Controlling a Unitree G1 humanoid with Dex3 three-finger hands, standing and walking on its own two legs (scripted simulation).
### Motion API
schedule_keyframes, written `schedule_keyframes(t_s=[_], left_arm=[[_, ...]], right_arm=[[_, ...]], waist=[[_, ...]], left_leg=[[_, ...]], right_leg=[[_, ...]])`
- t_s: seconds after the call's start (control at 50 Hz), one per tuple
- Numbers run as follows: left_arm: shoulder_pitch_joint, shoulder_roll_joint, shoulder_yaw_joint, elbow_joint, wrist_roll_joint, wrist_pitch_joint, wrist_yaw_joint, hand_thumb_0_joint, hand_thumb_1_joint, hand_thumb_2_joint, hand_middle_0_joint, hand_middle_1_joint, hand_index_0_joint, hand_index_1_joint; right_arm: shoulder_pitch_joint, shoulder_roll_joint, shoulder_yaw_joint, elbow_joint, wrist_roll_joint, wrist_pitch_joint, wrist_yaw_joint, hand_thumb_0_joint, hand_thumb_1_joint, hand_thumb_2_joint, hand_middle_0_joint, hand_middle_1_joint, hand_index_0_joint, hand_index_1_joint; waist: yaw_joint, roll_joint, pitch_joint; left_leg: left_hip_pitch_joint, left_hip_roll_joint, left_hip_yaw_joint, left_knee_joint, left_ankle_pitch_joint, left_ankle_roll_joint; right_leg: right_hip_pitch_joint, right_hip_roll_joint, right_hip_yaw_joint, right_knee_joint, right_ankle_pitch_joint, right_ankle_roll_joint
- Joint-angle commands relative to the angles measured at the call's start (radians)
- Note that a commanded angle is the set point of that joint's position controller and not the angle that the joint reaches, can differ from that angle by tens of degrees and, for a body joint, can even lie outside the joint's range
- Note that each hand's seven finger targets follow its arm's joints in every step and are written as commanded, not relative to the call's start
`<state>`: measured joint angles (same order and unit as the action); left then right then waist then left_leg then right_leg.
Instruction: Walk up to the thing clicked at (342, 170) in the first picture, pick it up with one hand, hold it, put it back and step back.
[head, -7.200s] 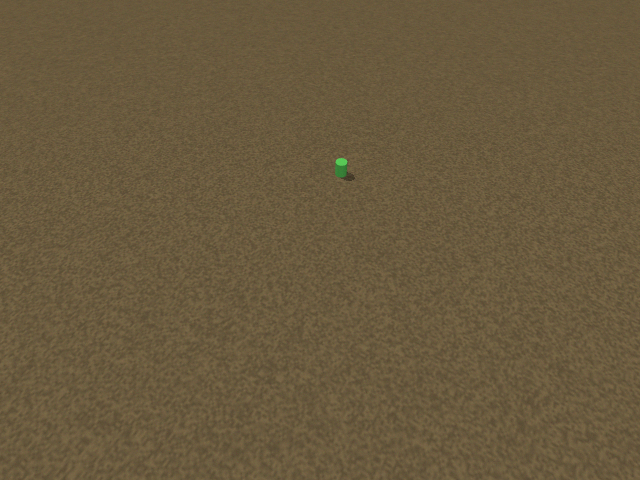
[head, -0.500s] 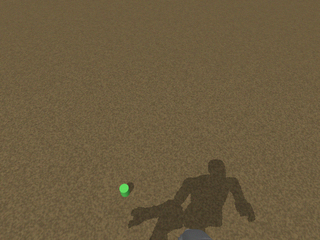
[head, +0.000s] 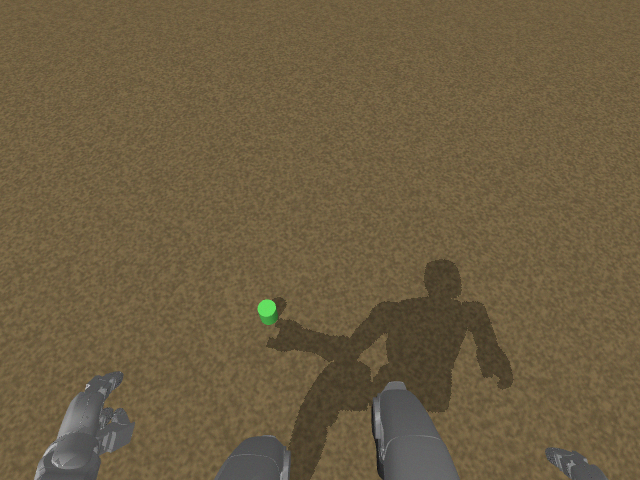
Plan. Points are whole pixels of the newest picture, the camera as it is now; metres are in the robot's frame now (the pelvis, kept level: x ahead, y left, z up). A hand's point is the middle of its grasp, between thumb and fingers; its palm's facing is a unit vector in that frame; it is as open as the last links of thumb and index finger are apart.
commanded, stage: walk up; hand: left
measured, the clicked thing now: (268, 312) +0.56 +0.18 -0.69
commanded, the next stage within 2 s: none
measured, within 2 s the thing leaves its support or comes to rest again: neither
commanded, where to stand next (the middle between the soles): +0.15 -0.05 m, yaw -4 degrees
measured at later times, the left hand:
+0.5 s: hand out of the picture +0.11 +0.22 -0.09, palm faces -0.11 -0.90 -0.42, open 7.4 cm
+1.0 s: hand (139, 448) +0.15 +0.26 -0.13, palm faces -0.15 -0.90 -0.40, open 7.4 cm
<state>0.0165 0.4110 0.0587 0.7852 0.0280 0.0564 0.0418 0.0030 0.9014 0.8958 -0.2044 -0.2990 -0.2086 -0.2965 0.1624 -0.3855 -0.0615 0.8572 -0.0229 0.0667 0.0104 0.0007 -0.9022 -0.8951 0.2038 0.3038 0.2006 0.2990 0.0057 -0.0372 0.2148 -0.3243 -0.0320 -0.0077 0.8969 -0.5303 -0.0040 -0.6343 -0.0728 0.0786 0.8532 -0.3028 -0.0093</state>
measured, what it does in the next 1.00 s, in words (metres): steps on the spot: right foot, then left foot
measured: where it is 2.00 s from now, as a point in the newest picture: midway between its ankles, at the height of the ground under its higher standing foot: outside the picture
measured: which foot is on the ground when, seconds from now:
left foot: down 0.00-0.38, up 0.40-0.76, down 0.78-1.00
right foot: up 0.00-0.34, down 0.36-0.80, up 0.82-1.00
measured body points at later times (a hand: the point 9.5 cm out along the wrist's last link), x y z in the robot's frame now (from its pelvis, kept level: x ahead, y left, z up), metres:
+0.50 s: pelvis +0.03 -0.05 +0.04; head +0.04 -0.07 +0.49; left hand +0.12 +0.27 -0.06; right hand +0.03 -0.40 -0.08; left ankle +0.04 +0.10 -0.63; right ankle +0.04 -0.18 -0.69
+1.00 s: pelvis +0.02 +0.00 +0.02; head +0.08 +0.00 +0.46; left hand +0.16 +0.30 -0.10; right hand +0.11 -0.32 -0.09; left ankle +0.14 +0.10 -0.69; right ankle -0.02 -0.13 -0.65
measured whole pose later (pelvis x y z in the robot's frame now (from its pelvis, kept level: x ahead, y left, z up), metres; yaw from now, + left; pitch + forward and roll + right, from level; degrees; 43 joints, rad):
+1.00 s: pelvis +0.02 +0.00 +0.02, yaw -7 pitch -2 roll +0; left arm 0.15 0.41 0.04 0.85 0.01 0.03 0.02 0.00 0.91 0.90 -0.20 -0.30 -0.21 -0.30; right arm 0.12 -0.36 -0.04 0.79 -0.02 0.02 0.00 0.00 -0.90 -0.89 0.21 0.30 0.20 0.30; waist 0.00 -0.03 0.19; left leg -0.47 0.00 0.01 0.74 -0.23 0.03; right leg -0.42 0.03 0.07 1.10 -0.56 -0.02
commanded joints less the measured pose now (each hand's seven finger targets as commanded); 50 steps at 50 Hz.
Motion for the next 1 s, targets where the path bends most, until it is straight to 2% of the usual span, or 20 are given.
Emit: schedule_keyframes(t_s=[0.0, 0.04, 0.12, 0.2, 0.28, 0.32, 0.34, 0.36, 0.38, 0.4, 0.44, 0.54, 0.58, 0.72, 0.74, 0.76, 0.78, 0.8, 0.88, 0.98], left_arm=[[-0.039, 0.23, 0.09, -0.05, 0.009, -0.001, 0.003, 0.0, 0.9, 0.9, -0.2, -0.3, -0.2, -0.3], [0.111, 0.222, 0.094, -0.015, -0.001, 0.009, -0.013, 0.0, 0.9, 0.9, -0.2, -0.3, -0.2, -0.3], [0.097, 0.238, 0.09, -0.022, 0.005, -0.046, -0.085, 0.0, 0.9, 0.9, -0.2, -0.3, -0.2, -0.3], [0.047, 0.237, 0.074, -0.021, -0.002, -0.09, -0.091, 0.0, 0.9, 0.9, -0.2, -0.3, -0.2, -0.3], [0.171, 0.215, 0.068, 0.022, -0.01, -0.118, -0.098, 0.0, 0.9, 0.9, -0.2, -0.3, -0.2, -0.3], [0.414, 0.207, 0.081, 0.108, -0.018, -0.129, -0.082, 0.0, 0.9, 0.9, -0.2, -0.3, -0.2, -0.3], [0.533, 0.271, 0.103, 0.134, -0.009, -0.137, -0.066, 0.0, 0.9, 0.9, -0.2, -0.3, -0.2, -0.3], [0.57, 0.379, 0.124, 0.105, 0.003, -0.151, -0.048, 0.0, 0.9, 0.9, -0.2, -0.3, -0.2, -0.3], [0.47, 0.419, 0.113, 0.07, -0.004, -0.148, -0.053, 0.0, 0.9, 0.9, -0.2, -0.3, -0.2, -0.3], [0.398, 0.398, 0.109, 0.045, -0.019, -0.152, -0.049, 0.0, 0.9, 0.9, -0.2, -0.3, -0.2, -0.3], [0.335, 0.34, 0.093, 0.037, -0.024, -0.165, -0.029, 0.0, 0.9, 0.9, -0.2, -0.3, -0.2, -0.3], [0.301, 0.297, 0.067, 0.031, -0.037, -0.168, 0.039, 0.0, 0.9, 0.9, -0.2, -0.3, -0.2, -0.3], [0.222, 0.267, 0.055, -0.01, -0.035, -0.149, 0.041, 0.0, 0.9, 0.9, -0.2, -0.3, -0.2, -0.3], [0.178, 0.247, 0.044, -0.04, -0.041, -0.069, 0.024, 0.0, 0.9, 0.9, -0.2, -0.3, -0.2, -0.3], [0.219, 0.216, 0.035, -0.035, -0.053, -0.065, 0.026, 0.0, 0.9, 0.9, -0.2, -0.3, -0.2, -0.3], [0.294, 0.175, 0.024, -0.02, -0.065, -0.062, 0.036, 0.0, 0.9, 0.9, -0.2, -0.3, -0.2, -0.3], [0.274, 0.19, 0.031, -0.032, -0.077, -0.056, 0.05, 0.0, 0.9, 0.9, -0.2, -0.3, -0.2, -0.3], [0.227, 0.21, 0.036, -0.013, -0.06, -0.047, 0.06, 0.0, 0.9, 0.9, -0.2, -0.3, -0.2, -0.3], [0.268, 0.21, 0.042, 0.037, -0.04, -0.043, 0.026, 0.0, 0.9, 0.9, -0.2, -0.3, -0.2, -0.3], [0.248, 0.211, 0.078, 0.032, 0.017, -0.034, -0.039, 0.0, 0.9, 0.9, -0.2, -0.3, -0.2, -0.3]], right_arm=[[-0.09, -0.372, -0.087, -0.089, -0.019, -0.06, -0.041, 0.0, -0.9, -0.9, 0.2, 0.3, 0.2, 0.3], [-0.041, -0.338, -0.08, -0.064, -0.02, -0.087, -0.073, 0.0, -0.9, -0.9, 0.2, 0.3, 0.2, 0.3], [0.142, -0.313, -0.098, -0.036, -0.017, -0.14, -0.045, 0.0, -0.9, -0.9, 0.2, 0.3, 0.2, 0.3], [0.217, -0.326, -0.085, -0.035, -0.024, -0.143, -0.016, 0.0, -0.9, -0.9, 0.2, 0.3, 0.2, 0.3], [0.154, -0.33, -0.077, -0.083, -0.021, -0.131, 0.009, 0.0, -0.9, -0.9, 0.2, 0.3, 0.2, 0.3], [0.094, -0.281, -0.062, -0.111, -0.022, -0.111, 0.015, 0.0, -0.9, -0.9, 0.2, 0.3, 0.2, 0.3], [0.129, -0.203, -0.04, -0.126, -0.011, -0.106, 0.014, 0.0, -0.9, -0.9, 0.2, 0.3, 0.2, 0.3], [0.116, -0.14, -0.015, -0.18, 0.004, -0.11, 0.014, 0.0, -0.9, -0.9, 0.2, 0.3, 0.2, 0.3], [0.057, -0.238, -0.05, -0.177, 0.0, -0.093, 0.002, 0.0, -0.9, -0.9, 0.2, 0.3, 0.2, 0.3], [0.062, -0.288, -0.064, -0.152, 0.006, -0.091, 0.008, 0.0, -0.9, -0.9, 0.2, 0.3, 0.2, 0.3], [0.168, -0.278, -0.065, -0.097, 0.007, -0.089, 0.025, 0.0, -0.9, -0.9, 0.2, 0.3, 0.2, 0.3], [0.193, -0.215, -0.073, -0.107, -0.027, -0.015, 0.037, 0.0, -0.9, -0.9, 0.2, 0.3, 0.2, 0.3], [0.189, -0.2, -0.07, -0.096, 0.011, -0.004, 0.02, 0.0, -0.9, -0.9, 0.2, 0.3, 0.2, 0.3], [0.153, -0.2, -0.068, -0.089, 0.014, -0.042, -0.021, 0.0, -0.9, -0.9, 0.2, 0.3, 0.2, 0.3], [0.156, -0.225, -0.072, -0.095, -0.003, -0.047, -0.019, 0.0, -0.9, -0.9, 0.2, 0.3, 0.2, 0.3], [0.116, -0.296, -0.088, -0.127, -0.026, -0.051, -0.012, 0.0, -0.9, -0.9, 0.2, 0.3, 0.2, 0.3], [0.094, -0.364, -0.101, -0.14, 0.007, -0.046, -0.002, 0.0, -0.9, -0.9, 0.2, 0.3, 0.2, 0.3], [0.117, -0.348, -0.106, -0.126, 0.014, -0.046, -0.004, 0.0, -0.9, -0.9, 0.2, 0.3, 0.2, 0.3], [-0.002, -0.264, -0.076, -0.128, 0.013, -0.055, -0.034, 0.0, -0.9, -0.9, 0.2, 0.3, 0.2, 0.3], [0.093, -0.325, -0.091, -0.086, -0.015, -0.089, -0.04, 0.0, -0.9, -0.9, 0.2, 0.3, 0.2, 0.3]], waist=[[-0.004, 0.082, -0.083], [0.044, 0.065, -0.184], [-0.073, 0.201, -0.265], [-0.119, 0.24, -0.085], [-0.052, 0.323, -0.114], [0.073, 0.214, -0.196], [0.12, -0.01, -0.248], [0.126, -0.248, -0.248], [0.103, -0.088, -0.165], [0.064, 0.024, -0.069], [0.002, 0.039, -0.051], [-0.04, -0.05, -0.057], [-0.049, -0.132, -0.085], [-0.034, -0.168, -0.229], [-0.029, -0.092, -0.257], [-0.012, 0.096, -0.302], [-0.033, 0.288, -0.371], [-0.053, 0.22, -0.38], [0.009, 0.154, -0.302], [-0.033, 0.165, -0.276]], left_leg=[[-0.222, 0.405, -0.535, -0.53, 0.325, 0.236], [0.025, 0.33, -0.379, -0.41, 0.413, 0.185], [0.466, 0.291, -0.433, -0.523, -0.212, 0.202], [0.323, 0.314, -0.349, -0.588, -0.045, 0.233], [0.128, 0.272, -0.165, -0.523, 0.147, 0.214], [-0.02, 0.184, -0.041, -0.261, 0.248, 0.161], [-0.174, 0.118, 0.01, 0.029, 0.18, 0.122], [-0.442, -0.003, -0.01, 0.247, -0.063, 0.066], [-0.447, 0.031, -0.164, 0.295, -0.054, 0.059], [-0.442, 0.069, -0.209, 0.291, 0.042, 0.058], [-0.408, 0.108, -0.179, 0.214, 0.175, 0.042], [-0.174, 0.071, -0.164, 0.231, 0.206, -0.009], [-0.095, 0.008, -0.156, 0.247, 0.174, -0.008], [0.032, -0.02, 0.052, -0.325, 0.4, 0.02], [0.09, 0.008, 0.001, -0.379, 0.641, 0.042], [0.173, 0.183, -0.244, -0.344, 0.946, 0.108], [0.21, 0.365, -0.493, -0.39, 1.116, 0.29], [0.138, 0.397, -0.558, -0.42, 0.973, 0.334], [0.06, 0.275, -0.337, -0.414, 0.349, 0.234], [0.085, 0.318, -0.472, -0.515, -0.159, 0.228]], right_leg=[[0.002, 0.17, 0.227, 0.52, -0.214, -0.006], [-0.079, 0.166, 0.208, 0.578, -0.114, -0.006], [-0.225, 0.102, 0.098, 0.309, -0.097, 0.03], [-0.115, 0.086, 0.027, 0.071, -0.144, 0.036], [0.232, 0.074, -0.103, -0.187, -0.191, -0.003], [0.577, 0.123, -0.174, -0.379, 0.011, -0.004], [0.758, 0.071, -0.04, -0.407, -0.038, -0.006], [0.794, -0.233, 0.529, -0.572, -0.306, -0.099], [0.596, -0.357, 0.735, -0.686, -0.536, -0.205], [0.51, -0.335, 0.644, -0.708, -0.618, -0.2], [0.513, -0.223, 0.395, -0.621, -0.34, -0.147], [0.266, -0.21, 0.088, -0.429, 0.76, -0.166], [0.201, -0.183, 0.014, -0.385, 0.854, -0.168], [0.357, -0.096, -0.004, -0.028, 0.6, -0.122], [0.348, -0.056, 0.004, 0.053, 0.496, -0.078], [0.238, 0.034, 0.014, 0.18, 0.206, -0.032], [0.163, 0.155, -0.034, 0.362, -0.342, -0.016], [0.185, 0.15, 0.073, 0.49, -0.411, -0.016], [0.151, 0.091, 0.061, 0.416, -0.223, -0.025], [0.186, 0.075, -0.029, 0.079, -0.36, -0.019]])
